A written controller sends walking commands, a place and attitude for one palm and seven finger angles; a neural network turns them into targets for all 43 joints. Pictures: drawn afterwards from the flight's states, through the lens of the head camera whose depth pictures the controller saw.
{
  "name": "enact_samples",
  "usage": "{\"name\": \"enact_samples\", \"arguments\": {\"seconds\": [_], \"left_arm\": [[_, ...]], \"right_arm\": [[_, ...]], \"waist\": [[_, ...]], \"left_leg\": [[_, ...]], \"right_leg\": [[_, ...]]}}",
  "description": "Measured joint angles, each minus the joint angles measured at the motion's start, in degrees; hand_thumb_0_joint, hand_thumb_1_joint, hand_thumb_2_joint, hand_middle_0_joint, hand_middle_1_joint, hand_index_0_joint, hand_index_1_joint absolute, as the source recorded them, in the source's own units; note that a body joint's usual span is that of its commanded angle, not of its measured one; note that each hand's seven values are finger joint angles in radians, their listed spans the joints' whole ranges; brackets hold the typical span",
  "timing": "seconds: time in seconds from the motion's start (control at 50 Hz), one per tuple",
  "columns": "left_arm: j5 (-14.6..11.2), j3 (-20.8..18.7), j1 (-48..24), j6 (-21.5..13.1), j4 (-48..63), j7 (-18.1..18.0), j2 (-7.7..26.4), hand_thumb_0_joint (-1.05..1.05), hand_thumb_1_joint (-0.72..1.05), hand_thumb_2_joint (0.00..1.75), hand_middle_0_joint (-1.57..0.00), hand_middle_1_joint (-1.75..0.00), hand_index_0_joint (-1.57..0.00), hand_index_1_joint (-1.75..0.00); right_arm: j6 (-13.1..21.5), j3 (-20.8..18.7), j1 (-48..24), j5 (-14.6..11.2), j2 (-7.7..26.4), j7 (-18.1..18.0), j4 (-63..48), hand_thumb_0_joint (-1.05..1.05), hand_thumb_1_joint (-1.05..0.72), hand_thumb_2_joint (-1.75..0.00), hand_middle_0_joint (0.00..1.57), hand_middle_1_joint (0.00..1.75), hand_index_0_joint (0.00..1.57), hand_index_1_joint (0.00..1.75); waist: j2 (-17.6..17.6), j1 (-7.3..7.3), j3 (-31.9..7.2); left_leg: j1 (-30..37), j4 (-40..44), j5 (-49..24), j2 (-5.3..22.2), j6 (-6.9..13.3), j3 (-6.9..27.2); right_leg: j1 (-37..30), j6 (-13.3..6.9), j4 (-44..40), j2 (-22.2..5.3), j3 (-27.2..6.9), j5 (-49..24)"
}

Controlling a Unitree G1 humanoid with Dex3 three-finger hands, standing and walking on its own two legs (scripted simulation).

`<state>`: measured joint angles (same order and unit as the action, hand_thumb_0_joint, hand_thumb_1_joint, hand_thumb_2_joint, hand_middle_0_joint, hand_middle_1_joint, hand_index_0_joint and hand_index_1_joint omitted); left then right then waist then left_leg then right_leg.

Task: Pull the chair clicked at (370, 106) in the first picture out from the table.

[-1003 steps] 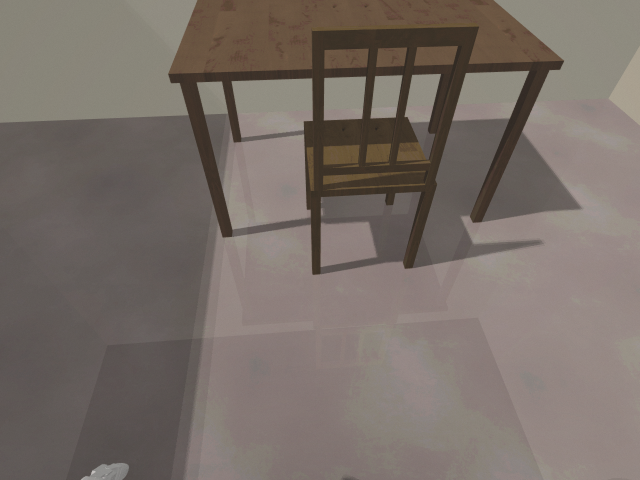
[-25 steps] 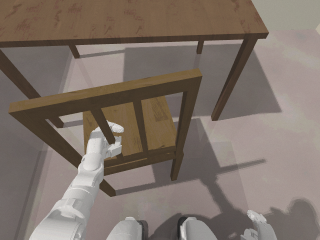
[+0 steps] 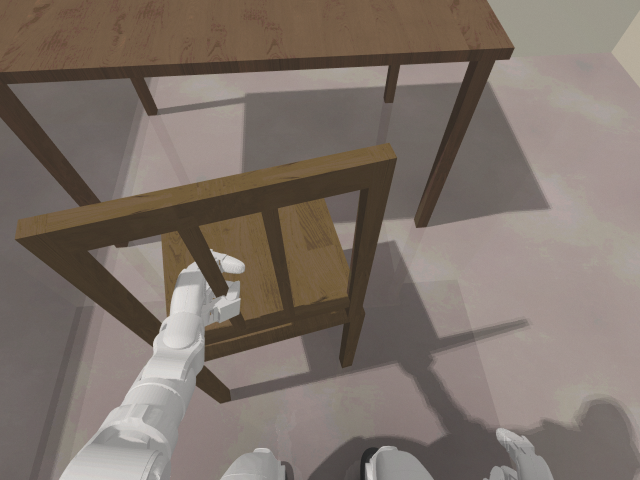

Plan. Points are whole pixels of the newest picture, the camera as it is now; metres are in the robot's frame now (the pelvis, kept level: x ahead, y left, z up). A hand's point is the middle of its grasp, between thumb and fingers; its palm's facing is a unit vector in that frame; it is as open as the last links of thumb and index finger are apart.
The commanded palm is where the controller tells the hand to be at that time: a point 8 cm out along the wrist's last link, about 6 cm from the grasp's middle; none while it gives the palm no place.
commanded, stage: step backward, pulling the chair out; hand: left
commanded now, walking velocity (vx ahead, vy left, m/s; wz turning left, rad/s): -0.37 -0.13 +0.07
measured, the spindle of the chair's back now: (219, 286) +0.38 +0.15 -0.06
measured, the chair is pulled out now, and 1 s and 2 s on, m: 0.30 0.57 0.66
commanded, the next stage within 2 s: stop walking, hand still on the chair in 0.78 s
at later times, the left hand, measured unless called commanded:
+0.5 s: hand (225, 390) +0.23 +0.13 -0.06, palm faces -0.03 -0.98 -0.20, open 5.2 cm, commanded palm +0.22 +0.18 -0.05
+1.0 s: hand out of the picture +0.08 +0.13 -0.06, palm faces +0.02 -0.98 -0.19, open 5.2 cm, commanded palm +0.06 +0.18 -0.04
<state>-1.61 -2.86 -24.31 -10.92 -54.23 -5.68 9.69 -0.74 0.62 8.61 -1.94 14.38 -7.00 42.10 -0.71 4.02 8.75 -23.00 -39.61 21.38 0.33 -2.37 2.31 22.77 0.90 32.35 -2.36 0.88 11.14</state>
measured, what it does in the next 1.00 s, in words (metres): walks backwards: left foot, then right foot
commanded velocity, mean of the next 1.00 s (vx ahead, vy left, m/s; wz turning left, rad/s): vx -0.26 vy -0.05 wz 0.06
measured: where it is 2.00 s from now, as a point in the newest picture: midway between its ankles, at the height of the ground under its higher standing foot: outside the picture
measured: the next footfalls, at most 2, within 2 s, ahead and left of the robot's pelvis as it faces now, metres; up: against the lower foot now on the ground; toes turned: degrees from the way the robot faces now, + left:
left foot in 0.04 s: +0.05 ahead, +0.14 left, +0.00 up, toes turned -1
right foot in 0.20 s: +0.00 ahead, -0.14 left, +0.00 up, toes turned -3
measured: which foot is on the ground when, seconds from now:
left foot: up 0.00-0.02, down 0.04-0.32, up 0.34-0.44, down 0.46-0.72, up 0.74-0.88, down 0.90-1.00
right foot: down 0.00-0.06, up 0.08-0.18, down 0.20-0.50, up 0.52-0.64, down 0.66-1.00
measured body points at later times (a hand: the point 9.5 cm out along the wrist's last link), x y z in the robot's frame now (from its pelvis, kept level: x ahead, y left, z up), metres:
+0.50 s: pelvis -0.12 +0.00 +0.00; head -0.04 +0.00 +0.44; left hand +0.23 +0.18 -0.05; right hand -0.01 -0.27 -0.12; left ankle -0.09 +0.13 -0.73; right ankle -0.04 -0.14 -0.73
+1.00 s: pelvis -0.25 -0.01 +0.00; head -0.20 -0.01 +0.45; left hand +0.08 +0.18 -0.04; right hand -0.14 -0.28 -0.12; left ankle -0.21 +0.12 -0.73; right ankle -0.16 -0.15 -0.72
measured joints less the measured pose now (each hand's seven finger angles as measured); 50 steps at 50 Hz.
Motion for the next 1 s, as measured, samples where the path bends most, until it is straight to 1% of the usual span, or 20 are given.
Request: {"name": "enact_samples", "arguments": {"seconds": [0.06,0.1,0.16,0.2,0.24,0.3,0.34,0.38,0.42,0.48,0.54,0.6,0.68,0.74,0.8,0.84,0.88,0.9,0.94,1.0], "left_arm": [[0.50,2.32,-0.53,1.51,1.52,0.02,0.07,0.02,0.70,0.78,-0.29,-1.19,-0.50,-1.45],[0.39,3.34,-0.88,2.19,2.23,0.14,0.63,0.02,0.70,0.78,-0.27,-1.20,-0.50,-1.45],[0.28,3.28,-0.87,1.90,2.11,0.24,0.64,0.02,0.70,0.77,-0.27,-1.20,-0.50,-1.45],[0.55,2.97,-0.65,1.15,1.84,0.38,1.07,0.02,0.70,0.78,-0.28,-1.20,-0.50,-1.45],[0.88,2.42,-0.75,0.27,1.45,0.51,1.86,0.02,0.69,0.78,-0.29,-1.21,-0.50,-1.45],[0.31,0.72,-1.21,-0.42,0.83,0.67,2.59,0.02,0.68,0.79,-0.30,-1.20,-0.50,-1.45],[0.00,-0.07,-0.62,-0.36,1.02,0.62,2.73,0.02,0.68,0.79,-0.31,-1.20,-0.50,-1.45],[-0.17,-0.43,0.19,-0.08,1.28,0.43,2.20,0.02,0.68,0.78,-0.30,-1.19,-0.50,-1.45],[0.09,-0.23,0.82,0.64,1.88,0.18,1.27,0.02,0.69,0.78,-0.29,-1.19,-0.50,-1.45],[0.59,1.69,1.08,1.97,3.05,0.18,0.38,0.02,0.69,0.78,-0.27,-1.21,-0.50,-1.45],[0.65,3.61,0.66,3.04,3.76,0.35,0.87,0.01,0.70,0.77,-0.26,-1.22,-0.50,-1.45],[0.35,3.95,0.58,2.72,2.80,0.33,0.49,0.02,0.70,0.77,-0.25,-1.22,-0.50,-1.45],[0.62,3.43,0.02,0.93,0.38,0.94,1.18,0.02,0.69,0.78,-0.27,-1.21,-0.50,-1.45],[-0.25,2.10,-0.84,0.18,-1.55,1.22,1.72,0.02,0.68,0.79,-0.29,-1.20,-0.50,-1.45],[-0.55,0.95,-0.79,0.70,-2.88,0.98,1.32,0.03,0.69,0.79,-0.28,-1.19,-0.50,-1.45],[-0.59,0.57,-0.70,1.62,-3.29,0.77,0.55,0.03,0.69,0.79,-0.27,-1.18,-0.50,-1.45],[-0.43,1.04,-0.62,2.54,-3.37,0.68,-0.09,0.04,0.69,0.79,-0.27,-1.19,-0.50,-1.45],[-0.25,1.60,-0.72,2.96,-3.24,0.75,-0.34,0.03,0.69,0.79,-0.27,-1.19,-0.50,-1.45],[-0.08,2.24,0.23,4.53,-0.16,0.62,-0.01,0.03,0.69,0.78,-0.26,-1.20,-0.50,-1.45],[-0.63,2.74,3.36,5.69,3.16,0.47,0.13,0.04,0.70,0.78,-0.25,-1.19,-0.50,-1.45]], "right_arm": [[-0.33,-0.65,1.04,0.01,1.15,-0.57,-0.17,0.01,-0.90,-0.90,0.21,0.30,0.20,0.30],[-1.10,-1.00,1.48,0.33,0.92,-0.21,-1.11,0.01,-0.90,-0.90,0.20,0.30,0.20,0.30],[-0.83,-1.31,1.96,0.95,0.17,0.77,-1.70,0.01,-0.90,-0.90,0.20,0.30,0.20,0.30],[-0.40,-1.04,2.19,0.97,-0.85,1.60,-1.57,0.01,-0.90,-0.90,0.20,0.30,0.20,0.30],[-0.32,-0.56,1.59,0.95,-1.79,2.18,-1.38,0.01,-0.90,-0.90,0.20,0.30,0.20,0.30],[-0.70,-0.13,-0.12,0.56,-2.64,2.19,-1.64,0.01,-0.90,-0.90,0.20,0.30,0.20,0.30],[-0.94,-0.06,-0.38,0.06,-2.66,1.83,-2.09,0.01,-0.90,-0.90,0.21,0.30,0.20,0.30],[-0.96,-0.11,-0.36,-0.15,-1.91,1.27,-2.03,0.01,-0.90,-0.90,0.21,0.30,0.20,0.30],[-0.67,-0.03,0.01,-0.11,-0.82,0.70,-1.58,0.01,-0.90,-0.90,0.21,0.30,0.20,0.30],[-0.31,0.01,1.22,-0.04,0.66,-0.21,-1.17,0.01,-0.90,-0.90,0.21,0.30,0.20,0.30],[-1.22,-0.39,1.73,0.46,0.05,-0.03,-1.57,0.01,-0.90,-0.90,0.20,0.30,0.20,0.30],[-0.93,-0.61,2.16,0.99,-0.73,0.65,-1.58,0.01,-0.90,-0.90,0.20,0.30,0.20,0.30],[0.05,0.01,2.16,0.84,-2.33,1.79,-0.48,0.01,-0.90,-0.90,0.20,0.30,0.20,0.30],[-0.07,0.29,0.85,-0.14,-2.67,1.74,-0.18,0.01,-0.90,-0.90,0.21,0.30,0.20,0.30],[-0.01,0.26,0.85,-0.77,-1.87,1.10,0.29,0.01,-0.90,-0.90,0.21,0.30,0.20,0.30],[0.35,0.36,1.41,-0.78,-0.71,0.61,0.58,0.01,-0.90,-0.90,0.21,0.30,0.20,0.30],[0.86,0.44,2.40,-0.85,0.57,0.07,0.74,0.01,-0.90,-0.90,0.21,0.30,0.20,0.30],[1.15,0.33,3.01,-0.83,1.17,-0.22,0.74,0.01,-0.90,-0.90,0.21,0.30,0.20,0.30],[0.76,-0.14,3.05,-0.51,1.11,-0.40,0.32,0.01,-0.90,-0.90,0.21,0.30,0.20,0.30],[0.13,-0.26,4.02,-0.18,0.48,-0.31,-1.37,0.01,-0.90,-0.90,0.20,0.30,0.20,0.30]], "waist": [[1.37,0.01,-0.38],[2.49,-1.01,-0.05],[1.28,-1.73,0.09],[0.98,-2.34,0.12],[0.43,-3.14,0.47],[-1.21,-2.07,2.42],[-1.22,-1.01,2.45],[-0.76,-0.24,1.67],[-0.17,0.22,0.79],[0.39,0.71,-0.46],[2.42,-1.11,0.06],[0.65,-1.99,0.19],[-0.50,-3.87,0.39],[-2.03,-3.24,1.31],[-0.88,-2.26,0.25],[-0.22,-1.60,-0.63],[0.01,-0.93,-1.70],[-0.08,-0.68,-2.27],[1.43,-1.17,-1.28],[0.93,-1.60,-1.02]], "left_leg": [[3.10,6.92,-8.95,-0.02,1.07,-0.58],[2.71,7.27,-8.28,-0.06,1.29,-1.35],[1.37,7.44,-8.63,1.56,1.01,-0.80],[0.70,7.20,-9.26,2.54,0.50,-0.64],[-0.31,6.28,-9.50,3.92,-0.31,-0.80],[-0.84,6.97,-11.54,5.47,-1.26,0.08],[-1.82,4.02,-8.67,4.78,-0.69,0.28],[-2.63,-1.95,-1.25,2.32,-0.38,0.90],[-1.03,-2.44,1.75,0.49,-0.15,0.75],[3.41,6.58,-7.27,0.43,1.11,-0.28],[3.10,7.18,-8.62,-0.13,1.61,-1.38],[1.96,7.31,-9.18,1.65,1.13,-0.29],[0.53,6.56,-10.63,3.76,-0.27,0.25],[-1.02,5.45,-10.01,4.94,-0.44,1.17],[-2.70,-3.10,-0.43,1.72,0.04,1.33],[-0.99,-3.97,2.17,0.11,0.28,0.71],[3.14,1.78,0.33,-0.05,0.58,-0.35],[4.84,5.76,-4.20,0.25,1.08,-0.68],[5.23,6.93,-8.55,-0.51,1.63,-1.75],[5.69,7.50,-8.20,0.47,1.80,-2.32]], "right_leg": [[1.38,0.98,0.31,-1.34,0.28,-0.85],[2.33,0.23,3.02,-1.21,-0.37,1.13],[1.06,-1.01,6.38,0.59,0.10,7.20],[-2.50,-1.51,2.84,1.14,0.24,2.77],[-4.30,-0.41,-1.30,2.10,0.49,3.68],[-3.99,-0.79,-2.58,3.72,1.26,0.50],[-3.05,-1.19,-2.11,3.44,1.43,0.03],[-1.64,-1.17,-1.67,2.27,1.07,-0.42],[-0.60,-0.73,-1.83,0.89,0.77,-1.35],[1.01,0.34,-1.18,-0.62,1.52,-2.23],[2.37,-0.10,2.63,-0.90,0.30,2.27],[0.84,-0.98,6.64,1.24,0.49,9.43],[-5.82,-0.61,-2.31,2.34,0.46,0.91],[-4.78,-0.65,-2.39,3.71,1.20,-0.18],[-2.59,-0.92,-1.04,1.84,0.70,-0.19],[-1.61,-0.50,-0.81,0.34,0.51,-0.88],[-0.66,0.13,-0.41,-0.79,0.87,-1.40],[0.06,0.49,0.15,-1.17,1.28,-1.48],[0.52,0.70,1.00,-2.00,0.48,-0.71],[0.14,-0.03,3.72,-0.70,-0.17,7.03]]}}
